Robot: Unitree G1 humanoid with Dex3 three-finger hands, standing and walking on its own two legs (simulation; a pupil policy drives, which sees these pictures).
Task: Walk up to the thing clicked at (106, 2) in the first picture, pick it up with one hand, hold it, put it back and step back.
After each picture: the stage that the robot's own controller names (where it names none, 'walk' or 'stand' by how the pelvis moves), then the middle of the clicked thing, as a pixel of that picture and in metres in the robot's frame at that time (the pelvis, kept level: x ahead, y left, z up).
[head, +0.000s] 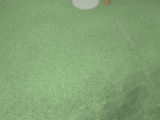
stand; (107, 1) +2.25 -0.42 -0.72
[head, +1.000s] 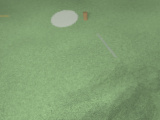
walk; (85, 16) +2.11 +0.04 -0.69
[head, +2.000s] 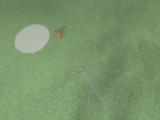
walk; (58, 34) +1.43 +0.34 -0.71
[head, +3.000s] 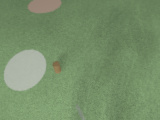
walk; (57, 67) +0.94 +0.28 -0.72
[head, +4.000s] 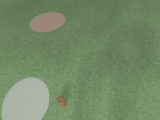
walk; (61, 102) +0.60 +0.25 -0.71
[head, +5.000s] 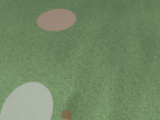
stand; (66, 116) +0.44 +0.16 -0.70
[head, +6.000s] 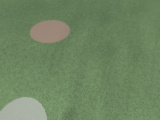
stand; out of the picture +0.36 +0.13 -0.72
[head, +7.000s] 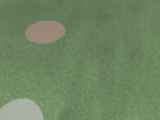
stand; out of the picture +0.36 +0.17 -0.72
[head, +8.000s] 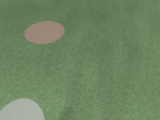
stand; out of the picture +0.37 +0.16 -0.73
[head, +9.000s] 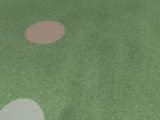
stand; out of the picture +0.36 +0.17 -0.73
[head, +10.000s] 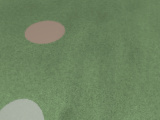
stand; out of the picture +0.36 +0.17 -0.73
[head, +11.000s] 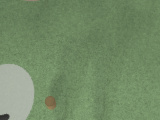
go down; (50, 103) +0.39 +0.16 -0.61
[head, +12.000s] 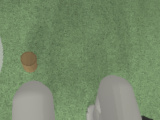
go down; (29, 62) +0.45 +0.18 -0.31
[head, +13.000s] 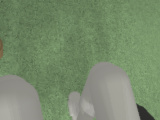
close in; out of the picture +0.44 +0.21 -0.25
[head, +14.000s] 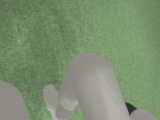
close; out of the picture +0.44 +0.23 -0.23
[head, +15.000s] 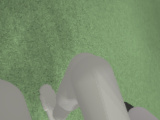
close; out of the picture +0.43 +0.24 -0.23
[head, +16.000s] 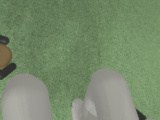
lift; out of the picture +0.37 +0.24 -0.12
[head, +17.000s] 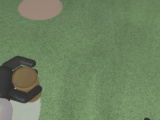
lift; (28, 85) +0.32 +0.17 +0.03
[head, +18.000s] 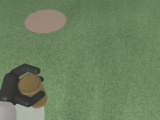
hold; (34, 91) +0.31 +0.17 +0.01
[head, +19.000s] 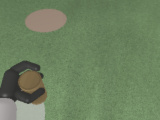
hold; (34, 88) +0.32 +0.17 +0.01
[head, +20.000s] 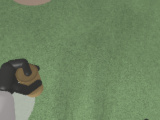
crouch; (30, 81) +0.35 +0.17 -0.05
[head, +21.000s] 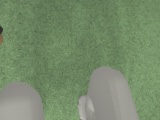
lower; out of the picture +0.49 +0.22 -0.10
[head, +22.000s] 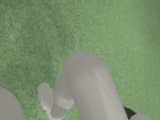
lower; out of the picture +0.45 +0.26 -0.24
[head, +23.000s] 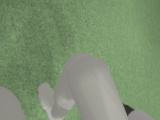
lower; out of the picture +0.45 +0.26 -0.24
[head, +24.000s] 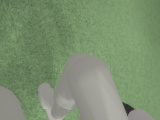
lower; out of the picture +0.45 +0.26 -0.24
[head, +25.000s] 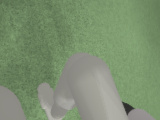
lower; out of the picture +0.45 +0.26 -0.24
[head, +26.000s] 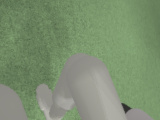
open; out of the picture +0.44 +0.24 -0.24
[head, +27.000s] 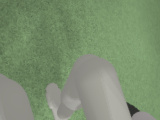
stand; out of the picture +0.44 +0.23 -0.24
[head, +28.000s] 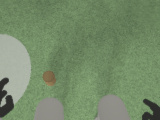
walk; (49, 78) +0.43 +0.16 -0.48
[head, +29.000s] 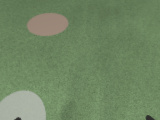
stand; out of the picture +0.38 +0.13 -0.66
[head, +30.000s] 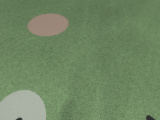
stand; out of the picture +0.39 +0.14 -0.67
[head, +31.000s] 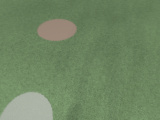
stand; out of the picture +0.40 +0.12 -0.71
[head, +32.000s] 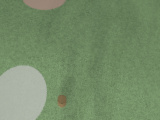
walk; (61, 101) +0.44 +0.07 -0.71
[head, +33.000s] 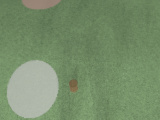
walk; (73, 86) +0.59 +0.07 -0.69
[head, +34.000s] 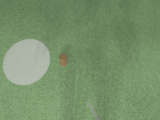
walk; (63, 60) +0.87 +0.14 -0.69
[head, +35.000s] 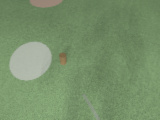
stand; (63, 58) +1.03 +0.18 -0.70
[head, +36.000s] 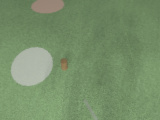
stand; (64, 64) +1.02 +0.17 -0.72
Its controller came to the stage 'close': yes
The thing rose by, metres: 0.72
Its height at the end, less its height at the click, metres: +0.00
